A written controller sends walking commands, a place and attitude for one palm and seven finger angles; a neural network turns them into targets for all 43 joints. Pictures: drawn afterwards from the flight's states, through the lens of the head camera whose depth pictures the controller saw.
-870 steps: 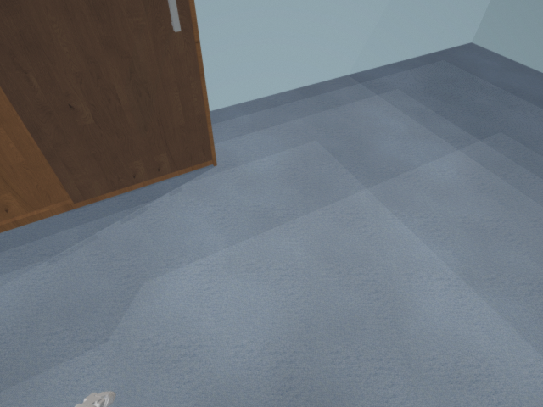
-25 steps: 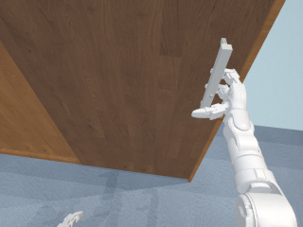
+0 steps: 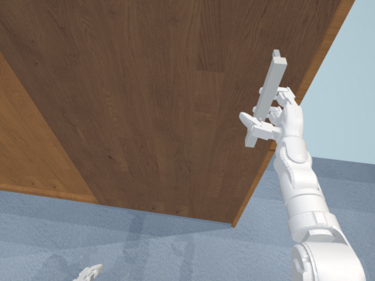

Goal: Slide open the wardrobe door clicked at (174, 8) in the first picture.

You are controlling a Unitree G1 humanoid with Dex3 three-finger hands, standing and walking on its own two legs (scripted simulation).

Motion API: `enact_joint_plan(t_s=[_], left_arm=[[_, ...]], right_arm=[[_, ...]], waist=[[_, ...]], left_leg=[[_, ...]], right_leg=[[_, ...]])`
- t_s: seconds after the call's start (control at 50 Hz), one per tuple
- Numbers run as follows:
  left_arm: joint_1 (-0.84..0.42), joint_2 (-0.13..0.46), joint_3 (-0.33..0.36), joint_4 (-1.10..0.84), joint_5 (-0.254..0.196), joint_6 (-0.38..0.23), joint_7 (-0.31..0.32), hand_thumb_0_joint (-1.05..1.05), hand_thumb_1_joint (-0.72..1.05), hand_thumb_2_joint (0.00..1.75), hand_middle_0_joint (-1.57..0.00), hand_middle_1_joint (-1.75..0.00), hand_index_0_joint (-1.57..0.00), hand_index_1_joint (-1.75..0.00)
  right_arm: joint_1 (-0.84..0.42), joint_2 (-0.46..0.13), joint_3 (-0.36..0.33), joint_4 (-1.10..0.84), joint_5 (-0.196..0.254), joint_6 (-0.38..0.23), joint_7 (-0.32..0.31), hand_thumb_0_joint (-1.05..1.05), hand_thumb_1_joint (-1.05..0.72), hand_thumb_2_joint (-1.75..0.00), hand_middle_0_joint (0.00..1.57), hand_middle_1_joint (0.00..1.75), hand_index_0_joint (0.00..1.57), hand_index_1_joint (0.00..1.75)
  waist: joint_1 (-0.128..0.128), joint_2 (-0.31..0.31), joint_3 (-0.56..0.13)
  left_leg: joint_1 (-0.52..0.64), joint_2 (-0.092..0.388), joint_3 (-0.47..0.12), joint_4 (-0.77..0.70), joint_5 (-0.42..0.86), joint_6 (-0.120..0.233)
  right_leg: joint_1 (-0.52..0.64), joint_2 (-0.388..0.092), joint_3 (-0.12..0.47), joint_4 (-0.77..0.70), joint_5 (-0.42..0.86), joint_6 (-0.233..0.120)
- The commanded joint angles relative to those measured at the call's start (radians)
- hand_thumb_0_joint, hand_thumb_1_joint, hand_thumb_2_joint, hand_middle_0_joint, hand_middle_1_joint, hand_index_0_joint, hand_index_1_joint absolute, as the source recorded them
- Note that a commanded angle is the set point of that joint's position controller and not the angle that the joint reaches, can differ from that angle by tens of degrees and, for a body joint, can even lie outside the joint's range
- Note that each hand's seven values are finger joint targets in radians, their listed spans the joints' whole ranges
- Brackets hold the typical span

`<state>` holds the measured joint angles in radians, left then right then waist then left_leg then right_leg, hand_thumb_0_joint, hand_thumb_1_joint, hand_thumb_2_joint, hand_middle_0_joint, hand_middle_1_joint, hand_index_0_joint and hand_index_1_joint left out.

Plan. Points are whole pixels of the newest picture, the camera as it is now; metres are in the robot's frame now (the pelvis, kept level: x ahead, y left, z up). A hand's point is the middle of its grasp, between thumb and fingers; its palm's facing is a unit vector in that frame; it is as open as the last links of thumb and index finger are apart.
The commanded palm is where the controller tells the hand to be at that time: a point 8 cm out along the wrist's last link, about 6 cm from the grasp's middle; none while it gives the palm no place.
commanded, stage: grip the handle and tug to test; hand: right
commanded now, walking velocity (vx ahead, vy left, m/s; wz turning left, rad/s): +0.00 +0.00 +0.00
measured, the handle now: (261, 104) +0.50 -0.11 +0.12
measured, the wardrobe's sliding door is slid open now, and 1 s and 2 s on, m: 0.00 0.00 0.00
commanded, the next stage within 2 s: tug the door sideways, standing still in 0.94 s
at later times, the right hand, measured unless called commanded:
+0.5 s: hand (259, 119) +0.44 -0.10 +0.13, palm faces +0.04 +1.00 +0.00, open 7.1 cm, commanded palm +0.40 -0.14 +0.13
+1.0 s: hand (257, 121) +0.43 -0.09 +0.13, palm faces +0.03 +1.00 +0.01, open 7.2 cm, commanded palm +0.37 -0.14 +0.13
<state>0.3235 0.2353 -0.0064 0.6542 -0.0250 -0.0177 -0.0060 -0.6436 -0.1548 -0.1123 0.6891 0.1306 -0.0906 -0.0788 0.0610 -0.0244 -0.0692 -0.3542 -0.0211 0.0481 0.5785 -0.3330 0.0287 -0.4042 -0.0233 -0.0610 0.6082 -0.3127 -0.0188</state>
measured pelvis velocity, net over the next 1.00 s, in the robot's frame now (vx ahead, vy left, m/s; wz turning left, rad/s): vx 0.03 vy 0.01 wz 0.03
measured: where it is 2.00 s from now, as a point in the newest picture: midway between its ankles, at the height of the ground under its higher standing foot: outside the picture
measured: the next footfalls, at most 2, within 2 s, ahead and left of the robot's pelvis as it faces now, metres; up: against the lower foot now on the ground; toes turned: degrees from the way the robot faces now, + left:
left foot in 2.00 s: +0.11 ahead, +0.15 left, +0.00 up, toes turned +0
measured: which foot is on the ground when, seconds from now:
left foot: down 0.00-1.00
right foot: down 0.00-1.00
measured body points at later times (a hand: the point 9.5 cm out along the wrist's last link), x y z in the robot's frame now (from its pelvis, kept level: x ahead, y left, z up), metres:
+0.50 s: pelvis +0.01 +0.01 +0.00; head +0.03 +0.02 +0.45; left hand +0.11 +0.26 -0.11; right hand +0.43 -0.15 +0.13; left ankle -0.03 +0.10 -0.73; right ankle -0.01 -0.10 -0.73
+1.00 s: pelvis +0.03 +0.01 +0.01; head +0.05 +0.02 +0.46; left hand +0.14 +0.26 -0.10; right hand +0.42 -0.15 +0.13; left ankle -0.03 +0.10 -0.73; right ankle +0.00 -0.11 -0.73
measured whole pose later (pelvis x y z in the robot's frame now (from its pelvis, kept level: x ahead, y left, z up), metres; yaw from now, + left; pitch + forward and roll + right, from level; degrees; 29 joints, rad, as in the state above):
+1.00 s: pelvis +0.03 +0.01 +0.01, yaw +2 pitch +6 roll +0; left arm 0.31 0.23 0.00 0.59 -0.03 0.02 -0.02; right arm -0.41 -0.14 -0.10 0.36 0.15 0.03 -0.07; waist 0.05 -0.03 -0.08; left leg -0.27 -0.03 0.02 0.52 -0.34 0.03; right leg -0.31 -0.03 -0.08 0.54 -0.32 -0.01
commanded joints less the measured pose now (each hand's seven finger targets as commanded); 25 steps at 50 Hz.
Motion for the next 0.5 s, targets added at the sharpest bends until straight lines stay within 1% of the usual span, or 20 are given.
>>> enact_joint_plan(t_s=[0.0, 0.02, 0.04, 0.06, 0.08, 0.1, 0.12, 0.16, 0.18, 0.22, 0.24, 0.3, 0.32, 0.36, 0.38, 0.4, 0.42, 0.44, 0.46, 0.48], left_arm=[[-0.010, 0.131, 0.054, -0.112, -0.007, -0.036, 0.011, 0.00, 0.90, 0.90, -0.20, -0.30, -0.20, -0.30], [-0.011, 0.131, 0.053, -0.113, -0.006, -0.035, 0.011, 0.00, 0.90, 0.90, -0.20, -0.30, -0.20, -0.30], [-0.010, 0.128, 0.054, -0.111, -0.006, -0.034, 0.011, 0.00, 0.90, 0.90, -0.20, -0.30, -0.20, -0.30], [-0.010, 0.127, 0.055, -0.112, -0.006, -0.034, 0.010, 0.00, 0.90, 0.90, -0.20, -0.30, -0.20, -0.30], [-0.003, 0.132, 0.055, -0.112, -0.004, -0.032, 0.011, 0.00, 0.90, 0.90, -0.20, -0.30, -0.20, -0.30], [-0.011, 0.129, 0.054, -0.116, -0.005, -0.034, 0.010, 0.00, 0.90, 0.90, -0.20, -0.30, -0.20, -0.30], [-0.009, 0.130, 0.057, -0.114, -0.005, -0.033, 0.011, 0.00, 0.90, 0.90, -0.20, -0.30, -0.20, -0.30], [-0.007, 0.129, 0.054, -0.112, -0.004, -0.030, 0.011, 0.00, 0.90, 0.90, -0.20, -0.30, -0.20, -0.30], [-0.001, 0.135, 0.055, -0.108, -0.004, -0.024, 0.013, 0.00, 0.90, 0.90, -0.20, -0.30, -0.20, -0.30], [-0.011, 0.131, 0.052, -0.111, -0.007, -0.020, 0.017, 0.00, 0.90, 0.90, -0.20, -0.30, -0.20, -0.30], [-0.014, 0.126, 0.052, -0.110, -0.006, -0.021, 0.018, 0.00, 0.90, 0.90, -0.20, -0.30, -0.20, -0.30], [-0.011, 0.125, 0.052, -0.111, -0.004, -0.018, 0.017, 0.00, 0.90, 0.90, -0.20, -0.30, -0.20, -0.30], [-0.011, 0.125, 0.050, -0.112, -0.004, -0.018, 0.016, 0.00, 0.90, 0.90, -0.20, -0.30, -0.20, -0.30], [-0.015, 0.124, 0.048, -0.111, -0.005, -0.017, 0.017, 0.00, 0.90, 0.90, -0.20, -0.30, -0.20, -0.30], [-0.013, 0.129, 0.049, -0.110, -0.005, -0.014, 0.020, 0.00, 0.90, 0.90, -0.20, -0.30, -0.20, -0.30], [-0.016, 0.128, 0.047, -0.113, -0.004, -0.013, 0.021, 0.00, 0.90, 0.90, -0.20, -0.30, -0.20, -0.30], [-0.019, 0.126, 0.047, -0.115, -0.004, -0.013, 0.021, 0.00, 0.90, 0.90, -0.20, -0.30, -0.20, -0.30], [-0.018, 0.126, 0.048, -0.116, -0.003, -0.013, 0.023, 0.00, 0.90, 0.90, -0.20, -0.30, -0.20, -0.30], [-0.021, 0.125, 0.048, -0.117, -0.004, -0.013, 0.023, 0.00, 0.90, 0.90, -0.20, -0.30, -0.20, -0.30], [-0.018, 0.128, 0.046, -0.120, -0.004, -0.010, 0.022, 0.00, 0.90, 0.90, -0.20, -0.30, -0.20, -0.30]], right_arm=[[-0.434, -0.065, 0.018, -0.279, -0.005, -0.087, 0.026, 0.00, -0.67, -0.80, 0.43, 1.37, 0.43, 1.37], [-0.437, -0.047, 0.038, -0.281, -0.006, -0.083, 0.028, 0.00, -0.71, -0.82, 0.43, 1.37, 0.43, 1.37], [-0.462, -0.045, 0.043, -0.297, -0.008, -0.084, 0.028, 0.00, -0.76, -0.84, 0.44, 1.38, 0.44, 1.38], [-0.436, -0.040, 0.042, -0.290, -0.010, -0.079, 0.028, 0.00, -0.81, -0.86, 0.44, 1.39, 0.44, 1.39], [-0.437, -0.049, 0.041, -0.295, -0.013, -0.079, 0.024, 0.00, -0.85, -0.88, 0.44, 1.39, 0.44, 1.39], [-0.432, -0.034, 0.053, -0.302, -0.011, -0.075, 0.025, 0.00, -0.90, -0.90, 0.45, 1.40, 0.45, 1.40], [-0.440, -0.049, 0.041, -0.318, -0.012, -0.075, 0.024, 0.00, -0.90, -0.90, 0.45, 1.40, 0.45, 1.40], [-0.422, -0.047, 0.038, -0.297, -0.009, -0.064, 0.027, 0.00, -0.90, -0.90, 0.45, 1.40, 0.45, 1.40], [-0.410, -0.067, 0.024, -0.277, -0.010, -0.059, 0.027, 0.00, -0.90, -0.90, 0.45, 1.40, 0.45, 1.40], [-0.455, -0.059, 0.036, -0.284, -0.010, -0.052, 0.030, 0.00, -0.90, -0.90, 0.45, 1.40, 0.45, 1.40], [-0.476, -0.042, 0.051, -0.290, -0.011, -0.052, 0.030, 0.00, -0.90, -0.90, 0.45, 1.40, 0.45, 1.40], [-0.426, -0.057, 0.030, -0.289, -0.009, -0.046, 0.031, 0.00, -0.90, -0.90, 0.45, 1.40, 0.45, 1.40], [-0.434, -0.061, 0.027, -0.299, -0.009, -0.046, 0.032, 0.00, -0.90, -0.90, 0.45, 1.40, 0.45, 1.40], [-0.438, -0.044, 0.044, -0.279, -0.004, -0.042, 0.039, 0.00, -0.90, -0.90, 0.45, 1.40, 0.45, 1.40], [-0.434, -0.067, 0.025, -0.260, -0.005, -0.042, 0.038, 0.00, -0.90, -0.90, 0.45, 1.40, 0.45, 1.40], [-0.444, -0.075, 0.015, -0.267, -0.002, -0.044, 0.037, 0.00, -0.90, -0.90, 0.45, 1.40, 0.45, 1.40], [-0.441, -0.085, 0.005, -0.273, -0.002, -0.046, 0.039, 0.00, -0.90, -0.90, 0.45, 1.40, 0.45, 1.40], [-0.439, -0.086, 0.003, -0.284, 0.002, -0.050, 0.043, 0.00, -0.90, -0.90, 0.45, 1.40, 0.45, 1.40], [-0.417, -0.096, -0.009, -0.279, 0.001, -0.051, 0.045, 0.00, -0.90, -0.90, 0.45, 1.40, 0.45, 1.40], [-0.418, -0.085, 0.010, -0.282, -0.001, -0.054, 0.047, 0.00, -0.90, -0.90, 0.45, 1.40, 0.45, 1.40]], waist=[[-0.002, 0.041, -0.337], [0.001, 0.040, -0.335], [0.005, 0.019, -0.341], [-0.001, 0.012, -0.345], [0.002, 0.046, -0.351], [-0.001, 0.028, -0.347], [0.000, 0.026, -0.365], [-0.003, 0.027, -0.351], [0.001, 0.073, -0.336], [0.012, 0.073, -0.319], [0.015, 0.040, -0.322], [-0.002, 0.025, -0.355], [-0.003, 0.025, -0.358], [0.005, 0.050, -0.330], [0.008, 0.065, -0.316], [0.003, 0.067, -0.323], [0.000, 0.049, -0.333], [-0.001, 0.069, -0.354], [-0.010, 0.051, -0.356], [-0.007, 0.054, -0.357]], left_leg=[[0.050, -0.022, -0.011, -0.041, 0.463, -0.003], [0.051, -0.022, -0.013, -0.041, 0.467, -0.004], [0.049, -0.021, -0.013, -0.041, 0.471, -0.003], [0.045, -0.021, -0.013, -0.040, 0.470, -0.002], [0.061, -0.021, -0.008, -0.039, 0.473, -0.003], [0.056, -0.020, -0.013, -0.040, 0.483, -0.004], [0.061, -0.020, -0.014, -0.038, 0.496, -0.004], [0.068, -0.019, -0.014, -0.040, 0.511, -0.004], [0.080, -0.019, -0.012, -0.044, 0.512, -0.006], [0.079, -0.017, -0.016, -0.050, 0.505, -0.009], [0.067, -0.017, -0.018, -0.051, 0.502, -0.008], [0.087, -0.014, -0.018, -0.045, 0.540, -0.006], [0.094, -0.014, -0.018, -0.044, 0.546, -0.006], [0.088, -0.014, -0.017, -0.050, 0.534, -0.008], [0.088, -0.013, -0.017, -0.054, 0.520, -0.009], [0.099, -0.012, -0.020, -0.054, 0.527, -0.009], [0.107, -0.010, -0.025, -0.053, 0.544, -0.009], [0.120, -0.010, -0.025, -0.050, 0.563, -0.011], [0.127, -0.008, -0.026, -0.047, 0.571, -0.009], [0.132, -0.008, -0.022, -0.046, 0.569, -0.008]], right_leg=[[0.268, 0.010, 0.065, -0.020, 0.430, -0.016], [0.266, 0.012, 0.062, -0.021, 0.424, -0.016], [0.273, 0.013, 0.061, -0.019, 0.426, -0.015], [0.281, 0.012, 0.062, -0.018, 0.432, -0.015], [0.277, 0.012, 0.066, -0.018, 0.443, -0.016], [0.278, 0.013, 0.062, -0.020, 0.442, -0.018], [0.286, 0.013, 0.062, -0.016, 0.452, -0.017], [0.276, 0.016, 0.058, -0.016, 0.456, -0.018], [0.256, 0.016, 0.059, -0.016, 0.447, -0.021], [0.237, 0.021, 0.055, -0.024, 0.404, -0.023], [0.254, 0.022, 0.054, -0.023, 0.408, -0.023], [0.268, 0.025, 0.052, -0.015, 0.451, -0.024], [0.263, 0.026, 0.053, -0.015, 0.449, -0.023], [0.248, 0.028, 0.053, -0.019, 0.423, -0.023], [0.238, 0.027, 0.053, -0.020, 0.408, -0.026], [0.228, 0.030, 0.051, -0.025, 0.400, -0.027], [0.233, 0.032, 0.046, -0.024, 0.406, -0.027], [0.238, 0.033, 0.047, -0.022, 0.416, -0.028], [0.234, 0.033, 0.044, -0.022, 0.422, -0.026], [0.235, 0.033, 0.048, -0.023, 0.430, -0.026]])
